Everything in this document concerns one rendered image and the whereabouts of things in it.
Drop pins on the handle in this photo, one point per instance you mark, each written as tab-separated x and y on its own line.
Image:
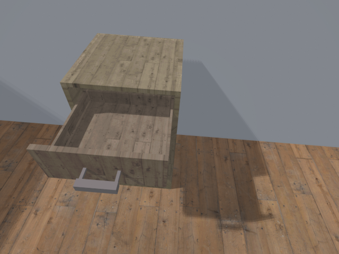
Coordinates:
98	186

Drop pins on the cabinet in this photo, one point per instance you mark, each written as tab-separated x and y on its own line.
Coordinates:
130	64

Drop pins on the drawer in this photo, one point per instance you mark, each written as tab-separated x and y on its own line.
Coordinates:
110	131

